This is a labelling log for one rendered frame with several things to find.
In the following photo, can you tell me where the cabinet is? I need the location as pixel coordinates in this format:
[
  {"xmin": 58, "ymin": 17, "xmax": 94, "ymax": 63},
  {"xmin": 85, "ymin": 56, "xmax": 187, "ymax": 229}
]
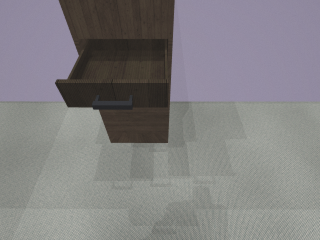
[{"xmin": 59, "ymin": 0, "xmax": 175, "ymax": 143}]

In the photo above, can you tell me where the handle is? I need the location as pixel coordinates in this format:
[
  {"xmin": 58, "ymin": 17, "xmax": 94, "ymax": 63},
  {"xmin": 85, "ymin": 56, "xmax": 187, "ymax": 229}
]
[{"xmin": 92, "ymin": 95, "xmax": 133, "ymax": 110}]

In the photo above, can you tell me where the drawer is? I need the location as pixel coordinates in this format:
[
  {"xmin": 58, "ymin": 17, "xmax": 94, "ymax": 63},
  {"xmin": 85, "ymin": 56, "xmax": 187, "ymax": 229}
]
[{"xmin": 55, "ymin": 39, "xmax": 169, "ymax": 108}]

